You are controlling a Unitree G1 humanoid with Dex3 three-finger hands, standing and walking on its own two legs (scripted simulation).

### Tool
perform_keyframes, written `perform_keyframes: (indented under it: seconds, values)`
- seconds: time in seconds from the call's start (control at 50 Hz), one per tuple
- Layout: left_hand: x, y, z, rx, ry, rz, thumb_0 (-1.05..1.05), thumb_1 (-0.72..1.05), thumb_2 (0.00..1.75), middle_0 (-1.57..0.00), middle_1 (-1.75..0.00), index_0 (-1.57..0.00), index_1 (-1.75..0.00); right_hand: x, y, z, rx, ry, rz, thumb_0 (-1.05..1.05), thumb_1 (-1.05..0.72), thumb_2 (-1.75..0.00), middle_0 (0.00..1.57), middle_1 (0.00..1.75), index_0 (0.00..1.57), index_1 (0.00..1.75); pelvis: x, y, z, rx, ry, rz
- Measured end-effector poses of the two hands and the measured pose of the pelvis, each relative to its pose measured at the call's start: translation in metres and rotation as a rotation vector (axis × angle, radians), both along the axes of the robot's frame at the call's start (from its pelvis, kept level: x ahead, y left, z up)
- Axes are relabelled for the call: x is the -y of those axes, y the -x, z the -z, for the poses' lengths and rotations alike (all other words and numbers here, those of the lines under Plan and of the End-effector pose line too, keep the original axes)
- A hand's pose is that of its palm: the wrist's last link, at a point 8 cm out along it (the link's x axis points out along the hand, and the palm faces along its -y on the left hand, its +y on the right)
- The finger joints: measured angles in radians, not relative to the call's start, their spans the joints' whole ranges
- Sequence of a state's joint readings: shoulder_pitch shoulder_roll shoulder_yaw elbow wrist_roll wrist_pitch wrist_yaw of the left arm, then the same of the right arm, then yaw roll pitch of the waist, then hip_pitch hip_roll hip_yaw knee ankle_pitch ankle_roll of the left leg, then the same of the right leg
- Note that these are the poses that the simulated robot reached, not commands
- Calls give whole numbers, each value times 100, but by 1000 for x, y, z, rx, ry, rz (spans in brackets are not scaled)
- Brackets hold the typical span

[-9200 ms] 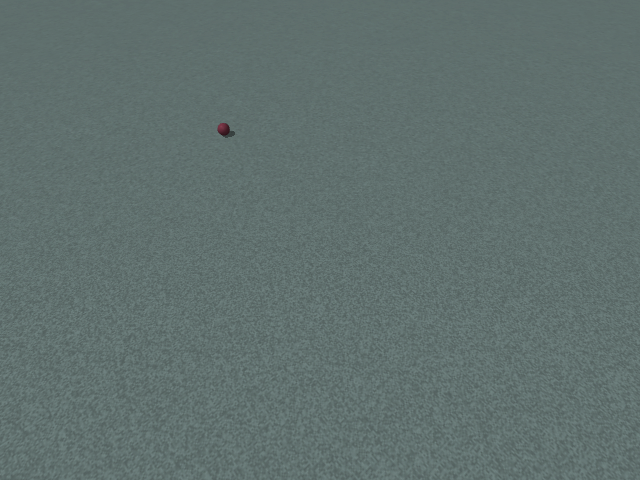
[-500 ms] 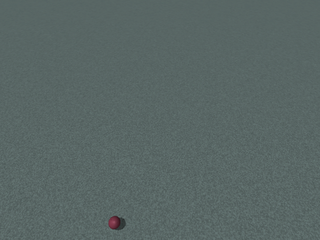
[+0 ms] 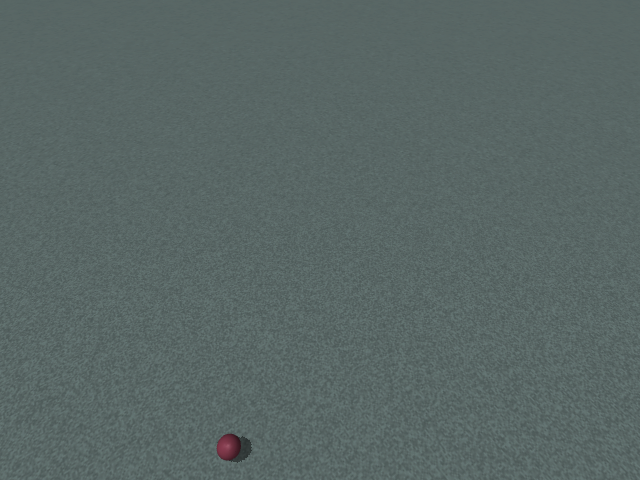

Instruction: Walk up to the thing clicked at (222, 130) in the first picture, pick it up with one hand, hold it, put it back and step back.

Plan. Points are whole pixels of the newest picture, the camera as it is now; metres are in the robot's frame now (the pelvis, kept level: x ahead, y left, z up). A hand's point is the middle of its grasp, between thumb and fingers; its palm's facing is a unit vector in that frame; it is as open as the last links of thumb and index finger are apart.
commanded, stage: stand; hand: left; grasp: from above
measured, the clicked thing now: (228, 446) +0.36 +0.26 -0.75
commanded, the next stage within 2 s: rise first in 0.42 s
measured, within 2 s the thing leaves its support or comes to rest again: neither
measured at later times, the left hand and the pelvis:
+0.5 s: hand out of the picture +0.07 +0.25 -0.16, palm faces -0.03 -0.94 -0.35, open 7.4 cm; pelvis +0.00 +0.00 +0.00, yaw +0 degrees
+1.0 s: hand out of the picture +0.13 +0.26 -0.21, palm faces -0.11 -0.90 -0.42, open 13.0 cm; pelvis -0.02 +0.01 -0.06, yaw -1 degrees
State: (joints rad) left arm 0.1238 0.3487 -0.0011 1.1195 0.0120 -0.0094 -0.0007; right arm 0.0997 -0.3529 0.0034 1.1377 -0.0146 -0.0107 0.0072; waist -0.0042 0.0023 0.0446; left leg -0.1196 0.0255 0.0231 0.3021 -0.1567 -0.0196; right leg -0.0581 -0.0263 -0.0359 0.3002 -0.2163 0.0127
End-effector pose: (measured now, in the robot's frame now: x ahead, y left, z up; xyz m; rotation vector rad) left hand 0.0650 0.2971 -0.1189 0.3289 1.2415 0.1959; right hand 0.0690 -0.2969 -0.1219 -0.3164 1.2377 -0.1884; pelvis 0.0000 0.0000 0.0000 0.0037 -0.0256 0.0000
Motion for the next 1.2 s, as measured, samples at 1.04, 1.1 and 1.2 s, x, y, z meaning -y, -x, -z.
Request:
perform_keyframes:
  seconds: [1.04,1.1,1.2]
  values:
    - [-6,-58,57,105,-87,136,0,-37,99,-8,-102,-8,-102,-47,-19,46,262,-63,4,1,-89,-89,20,30,20,30,-9,23,69,-272,14,8]
    - [-8,-56,67,111,-104,160,0,-44,100,-7,-103,-7,-104,-48,-32,55,297,-54,-14,1,-88,-89,20,30,20,30,-10,24,81,-298,19,7]
    - [-8,-52,79,107,-125,200,0,-50,101,-7,-104,-6,-105,-52,-54,66,354,-53,-45,1,-87,-89,20,30,20,30,-11,25,98,-338,27,6]
